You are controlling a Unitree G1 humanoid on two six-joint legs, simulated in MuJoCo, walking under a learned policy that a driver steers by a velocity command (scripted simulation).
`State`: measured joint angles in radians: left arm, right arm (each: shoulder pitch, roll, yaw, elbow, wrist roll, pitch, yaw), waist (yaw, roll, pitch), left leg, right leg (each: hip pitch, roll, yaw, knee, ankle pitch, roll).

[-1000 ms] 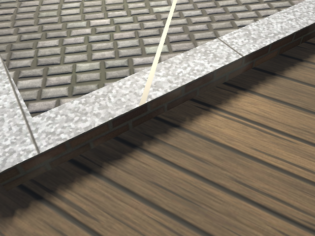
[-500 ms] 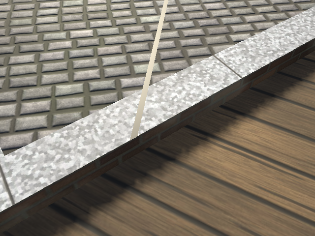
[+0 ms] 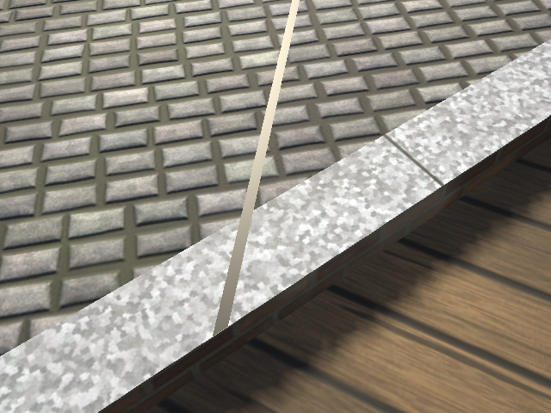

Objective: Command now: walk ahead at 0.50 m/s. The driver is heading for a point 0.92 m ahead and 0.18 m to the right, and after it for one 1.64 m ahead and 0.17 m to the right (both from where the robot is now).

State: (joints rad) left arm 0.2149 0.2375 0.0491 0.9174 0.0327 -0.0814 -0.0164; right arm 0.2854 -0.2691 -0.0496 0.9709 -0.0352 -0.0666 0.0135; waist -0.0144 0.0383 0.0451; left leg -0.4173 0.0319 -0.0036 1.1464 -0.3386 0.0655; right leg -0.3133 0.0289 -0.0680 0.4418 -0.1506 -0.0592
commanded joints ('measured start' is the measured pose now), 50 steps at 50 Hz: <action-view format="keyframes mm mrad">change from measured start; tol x32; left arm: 1 75 104 18 -6 -11 -21 2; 50 129 35 -6 81 -8 4 8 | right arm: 1 75 -36 -4 -32 -11 18 11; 13 -254 -32 16 -148 9 7 15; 18 220 -227 -52 -31 -33 -31 -21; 50 73 52 4 -36 -4 29 5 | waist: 1 -19 -119 -77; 19 -95 231 -258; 50 0 -89 -10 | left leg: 1 -83 57 -23 -28 48 -9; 16 167 -21 97 -700 190 13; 19 677 383 -599 -906 48 203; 33 338 149 -11 -1005 544 120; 41 425 143 35 -583 939 75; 44 -137 -99 35 194 -172 6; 50 -316 28 33 493 39 4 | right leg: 1 135 -259 254 -252 207 -152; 14 274 -262 145 -240 261 -118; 17 182 -165 59 162 408 -61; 20 -337 -37 100 739 -332 -30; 41 109 5 -48 16 29 -39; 44 500 -423 616 -164 83 -231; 46 246 -338 465 -239 -368 -202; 50 105 -243 302 -277 -180 -157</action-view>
